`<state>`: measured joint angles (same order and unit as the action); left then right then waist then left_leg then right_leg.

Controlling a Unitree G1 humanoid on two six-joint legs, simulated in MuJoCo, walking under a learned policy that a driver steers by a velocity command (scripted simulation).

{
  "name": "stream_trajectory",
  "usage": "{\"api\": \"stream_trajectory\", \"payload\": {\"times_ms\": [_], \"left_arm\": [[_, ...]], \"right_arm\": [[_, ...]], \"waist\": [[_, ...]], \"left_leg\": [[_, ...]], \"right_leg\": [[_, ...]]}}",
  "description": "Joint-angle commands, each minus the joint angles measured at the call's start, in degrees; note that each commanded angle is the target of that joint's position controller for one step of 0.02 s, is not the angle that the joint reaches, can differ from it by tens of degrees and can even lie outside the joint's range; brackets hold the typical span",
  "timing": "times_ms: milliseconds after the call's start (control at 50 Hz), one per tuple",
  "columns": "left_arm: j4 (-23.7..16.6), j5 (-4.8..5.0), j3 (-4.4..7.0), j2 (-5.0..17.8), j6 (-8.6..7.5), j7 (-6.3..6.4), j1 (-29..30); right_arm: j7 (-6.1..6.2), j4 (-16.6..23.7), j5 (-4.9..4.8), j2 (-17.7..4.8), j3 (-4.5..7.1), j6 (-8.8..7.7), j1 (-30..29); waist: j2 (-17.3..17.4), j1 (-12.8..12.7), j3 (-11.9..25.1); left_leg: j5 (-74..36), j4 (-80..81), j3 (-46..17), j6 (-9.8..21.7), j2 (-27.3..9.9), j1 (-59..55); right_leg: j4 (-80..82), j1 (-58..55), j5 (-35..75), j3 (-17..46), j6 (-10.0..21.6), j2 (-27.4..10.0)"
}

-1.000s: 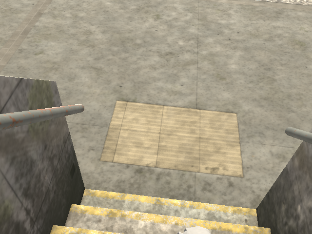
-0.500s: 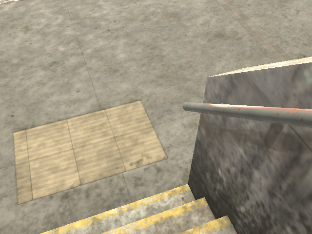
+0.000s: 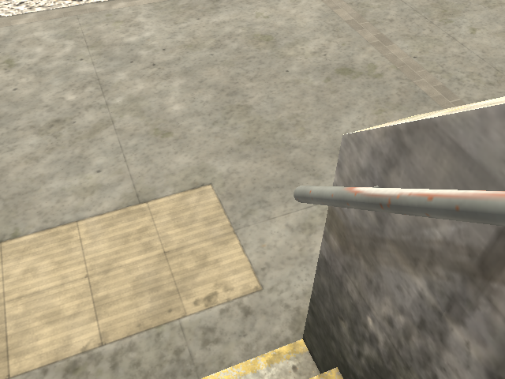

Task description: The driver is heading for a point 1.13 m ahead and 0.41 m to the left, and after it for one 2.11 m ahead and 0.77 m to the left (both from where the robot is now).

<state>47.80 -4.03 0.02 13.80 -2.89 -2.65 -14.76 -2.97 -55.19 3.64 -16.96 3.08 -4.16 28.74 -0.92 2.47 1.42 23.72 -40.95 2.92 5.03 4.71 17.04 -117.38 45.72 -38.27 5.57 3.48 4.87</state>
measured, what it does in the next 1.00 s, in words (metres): goes down, turning left: right foot 0.21 m lower, then left foot 0.21 m lower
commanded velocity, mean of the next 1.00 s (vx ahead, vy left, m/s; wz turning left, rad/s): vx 0.50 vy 0.00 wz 0.48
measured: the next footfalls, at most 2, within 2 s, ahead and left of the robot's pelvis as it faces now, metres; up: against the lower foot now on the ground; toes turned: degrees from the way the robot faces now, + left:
right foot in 0.32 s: +0.30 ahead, -0.09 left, -0.21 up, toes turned +9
left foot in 0.84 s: +0.43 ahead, +0.19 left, -0.43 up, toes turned +34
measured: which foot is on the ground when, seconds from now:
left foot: down 0.00-0.32, up 0.34-0.82, down 0.84-1.00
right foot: up 0.00-0.30, down 0.32-0.82, up 0.84-1.00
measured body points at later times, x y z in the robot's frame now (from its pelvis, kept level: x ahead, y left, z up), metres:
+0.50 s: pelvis +0.25 -0.02 -0.22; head +0.24 -0.01 +0.23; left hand +0.20 +0.21 -0.36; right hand +0.36 -0.24 -0.35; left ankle +0.30 +0.13 -0.79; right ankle +0.26 -0.10 -0.93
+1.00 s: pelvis +0.46 +0.11 -0.42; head +0.45 +0.11 +0.03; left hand +0.39 +0.36 -0.56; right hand +0.52 -0.14 -0.57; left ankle +0.40 +0.17 -1.14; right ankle +0.57 -0.01 -1.00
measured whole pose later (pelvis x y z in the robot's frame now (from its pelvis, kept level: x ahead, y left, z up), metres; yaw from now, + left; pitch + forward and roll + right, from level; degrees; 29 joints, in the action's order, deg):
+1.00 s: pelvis +0.46 +0.11 -0.42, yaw +34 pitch +0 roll +1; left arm 54.2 -4.1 1.3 12.8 -4.9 -2.8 -14.8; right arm -5.0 -65.5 4.9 -13.1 2.0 -5.0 27.9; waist -1.5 1.1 1.5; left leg 21.3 -37.4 2.0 5.3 4.9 16.6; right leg -87.4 45.8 -12.0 3.6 4.0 -6.2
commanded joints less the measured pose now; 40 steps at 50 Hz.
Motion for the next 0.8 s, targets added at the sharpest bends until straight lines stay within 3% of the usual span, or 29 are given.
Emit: {"api": "stream_trajectory", "payload": {"times_ms": [20,40,80,120,160,220,240,260,280,300,320,340,380,400,420,440,460,500,520,540,580,600,620,700,720,740,760,780,800], "left_arm": [[-4.9,-1.65,-2.0,-3.7,-0.85,-2.86,-3.3],[-3.2,-1.82,-2.35,-4.0,-0.17,-5.29,-4.7],[-4.4,-1.64,-3.69,-4.8,0.73,-7.95,-0.3],[-6.9,-3.7,-2.04,4.0,1.08,-6.92,7.3],[-9.1,-3.46,-2.57,3.6,0.56,-5.19,11.7],[-11.8,-5.06,-3.56,2.6,2.22,-5.03,13.1],[-13.3,-4.78,-3.92,1.1,2.16,-5.37,15.2],[-11.7,-5.95,-3.8,1.6,1.71,-5.23,8.7],[-8.2,-5.39,-2.17,4.7,0.74,-4.51,-2.8],[-5.2,-1.55,-0.11,6.9,-1.77,-2.3,-13.2],[0.7,-2.72,0.51,7.2,-2.76,-1.7,-24.7],[-0.6,-2.85,0.89,8.9,-1.89,-3.6,-25.3],[-1.5,-4.07,2.92,10.0,-0.18,-4.19,-18.8],[-0.1,-2.12,2.65,7.1,-0.24,-4.07,-14.8],[0.6,-1.27,0.68,0.1,-1.29,-3.32,-10.6],[2.2,-2.56,-1.91,-8.3,-2.18,-1.86,-8.8],[1.1,-0.7,-3.38,-11.4,-3.27,-0.66,-4.6],[5.2,-1.49,-2.67,-4.2,-4.53,0.88,-7.9],[6.4,-2.32,-1.42,0.8,-4.98,0.86,-9.9],[8.3,-1.37,-2.11,-1.8,-5.82,2.26,-11.5],[16.2,-2.05,-2.48,-2.3,-6.26,4.4,-24.1],[17.0,-1.58,-3.59,-5.3,-5.61,5.53,-27.2],[15.8,-2.06,-4.59,-7.2,-4.66,5.24,-25.0],[15.0,-2.76,-3.13,-1.5,-4.84,1.84,-16.9],[15.8,-2.31,-2.57,0.3,-5.16,1.95,-17.2],[16.0,0.38,-1.51,1.4,-4.18,3.64,-16.7],[18.0,-0.89,-0.86,2.8,-2.49,4.73,-19.9],[20.1,-4.67,-0.03,5.1,-1.63,2.9,-21.5],[20.2,-5.9,0.34,4.4,-1.33,0.48,-17.1]], "right_arm": [[0.4,-0.1,4.09,6.1,-2.77,-1.33,2.3],[1.35,0.3,1.69,8.4,-3.99,-2.51,-1.9],[1.99,-2.2,1.69,1.6,-4.31,-5.15,-1.3],[4.14,0.6,1.7,-3.7,-3.71,-7.4,-6.2],[5.22,0.1,0.89,-4.1,-4.58,-7.9,-1.8],[2.51,0.7,0.15,-4.8,-4.85,-5.69,1.0],[2.07,1.3,-0.12,-4.1,-4.64,-4.79,1.3],[1.1,2.5,1.11,-6.1,-4.52,-4.01,-4.4],[0.41,3.6,1.11,-6.9,-3.64,-3.64,-7.4],[-0.25,2.9,-1.31,-6.4,-3.22,-3.74,-3.2],[-3.91,-0.7,1.66,-1.8,-4.82,-3.35,5.8],[-5.96,-4.0,-0.15,4.1,-5.47,-2.5,17.1],[-4.21,3.8,-2.24,2.3,-5.25,-0.99,5.4],[-2.25,6.0,-1.18,1.5,-5.11,-0.32,-0.9],[-1.45,5.4,-0.2,2.3,-5.18,0.06,-2.0],[-1.81,3.1,1.16,3.8,-5.51,0.8,-0.7],[-2.82,-0.2,1.98,1.7,-4.28,1.07,1.0],[-5.66,-2.2,3.54,4.1,-3.76,0.64,1.1],[-6.28,-2.4,3.32,2.9,-3.26,-0.07,2.0],[-5.64,0.7,4.44,0.7,-3.11,-0.31,-6.6],[-3.74,3.9,3.72,1.5,-3.82,0.09,-18.0],[-3.27,2.6,2.35,2.7,-4.61,0.77,-18.0],[-2.64,1.4,2.66,4.1,-4.86,0.94,-17.6],[-2.72,1.8,4.05,1.4,-3.49,2.19,-12.9],[-2.67,3.6,3.89,0.5,-3.21,2.36,-15.3],[-2.46,7.8,2.23,0.0,-3.04,2.31,-27.2],[-2.35,8.2,1.74,2.3,-3.85,2.84,-30.1],[-1.84,2.9,1.24,4.0,-3.94,2.57,-16.2],[-1.8,-3.1,0.4,0.2,-2.02,2.21,1.4]], "waist": [[-6.7,-3.8,-8.0],[-4.1,-4.7,-9.5],[5.1,-4.8,-4.5],[-1.9,-1.8,-3.4],[0.2,1.9,-1.1],[4.8,4.1,-5.6],[1.6,5.4,-7.3],[3.7,1.3,-7.5],[0.0,-2.5,-6.5],[-7.1,-5.2,-3.9],[-6.3,-4.2,4.5],[-9.4,-0.4,15.4],[-2.2,-3.7,7.4],[1.5,-2.7,2.3],[6.2,1.4,-2.7],[3.2,3.8,-9.1],[2.2,3.8,-10.8],[-6.7,4.5,-3.7],[-5.6,4.0,-3.1],[-4.5,0.3,-1.9],[-3.7,-6.2,-3.9],[3.0,-8.3,-4.1],[-1.6,-6.9,-3.3],[-1.6,-0.3,-10.0],[-1.2,-1.2,-11.0],[0.0,-6.2,-14.7],[-1.5,-8.4,-13.7],[-4.9,-3.8,-8.9],[-0.8,3.0,-5.8]], "left_leg": [[-30.5,5.4,-30.9,11.4,-17.7,-11.3],[-27.9,3.9,-23.6,11.9,-13.4,10.9],[2.5,5.3,-17.5,11.4,-4.4,39.7],[0.7,-2.3,-20.8,12.2,-4.7,27.3],[6.9,-10.5,-19.5,10.0,-2.6,26.7],[8.8,-13.6,-26.2,11.9,-3.2,23.4],[2.7,-16.2,-30.4,12.4,-4.0,15.6],[-5.8,-22.4,-36.4,13.6,-7.1,11.6],[-10.9,-33.0,-35.4,12.9,-5.5,8.2],[-16.2,-45.8,-27.0,9.3,0.6,7.6],[-13.4,-59.8,-21.2,3.9,2.4,22.5],[18.6,-86.0,-13.6,1.3,5.2,47.4],[8.2,-85.5,-10.4,-1.7,-0.2,61.5],[1.5,-80.0,-12.1,-3.4,-4.2,65.6],[-11.4,-62.4,-11.9,-2.3,-8.4,59.5],[-23.6,-50.7,-11.8,-0.6,-13.5,52.4],[-36.5,-35.3,-8.4,-0.8,-13.3,38.2],[-42.0,-42.3,-3.0,-1.2,-9.7,17.6],[-36.2,-46.2,-2.1,-1.7,-8.0,19.0],[-42.4,-29.6,-9.4,-0.4,-13.2,33.9],[-42.5,-18.7,-11.6,-0.5,-14.6,54.0],[-57.5,-5.9,-11.5,-1.5,-14.1,53.8],[-61.4,-2.7,-5.3,-1.5,-12.7,39.0],[-51.3,-11.1,1.9,-1.4,-8.0,10.7],[-45.8,-7.9,0.5,-1.5,-9.1,14.6],[-34.2,14.5,-2.3,-0.9,-12.1,25.4],[-33.9,22.9,-2.8,-0.1,-13.2,23.1],[-40.1,15.2,-4.5,0.6,-14.1,8.2],[-44.2,14.0,-2.5,1.0,-11.9,-8.1]], "right_leg": [[24.4,40.8,34.8,8.3,-1.7,-12.2],[42.1,25.0,55.6,3.5,-1.6,-12.4],[33.6,-7.9,66.6,-5.8,-1.4,-10.4],[49.2,1.0,70.0,-1.3,-2.0,-9.5],[65.5,-10.2,76.1,-3.6,-2.9,-7.9],[79.1,-19.7,58.7,-6.1,-4.5,-5.6],[89.5,-18.2,53.5,-4.5,-3.8,-5.1],[89.4,-20.3,53.4,-1.1,-2.4,-6.9],[95.6,-26.7,53.5,-1.7,-1.5,-6.8],[113.7,-38.9,57.6,-8.1,-0.2,-4.4],[99.3,-65.9,64.2,-3.4,6.7,-13.0],[69.8,-88.2,100.5,4.4,19.3,-25.6],[82.9,-68.8,77.3,15.8,21.1,-33.2],[87.8,-57.9,49.7,19.1,19.5,-32.1],[88.6,-41.4,41.9,9.7,16.1,-25.9],[91.5,-25.3,40.7,5.6,13.0,-23.5],[90.4,-8.3,42.8,-1.3,13.1,-19.4],[85.9,3.6,35.7,-5.4,10.2,-15.0],[83.5,2.2,33.5,-4.0,10.7,-17.0],[82.6,-15.2,29.0,-2.7,9.2,-17.8],[76.7,-37.3,23.4,6.6,10.9,-24.2],[71.3,-38.1,19.9,4.1,10.7,-22.9],[71.1,-26.5,14.9,-0.6,9.4,-19.8],[68.3,-4.5,15.0,-4.2,5.1,-21.3],[66.8,-12.7,19.3,-1.6,4.3,-23.8],[67.1,-27.7,16.5,2.0,3.7,-25.7],[66.6,-35.3,18.2,4.7,5.5,-26.8],[59.3,-32.5,31.6,3.9,5.7,-26.9],[47.5,-27.0,42.2,-1.5,3.8,-24.2]]}}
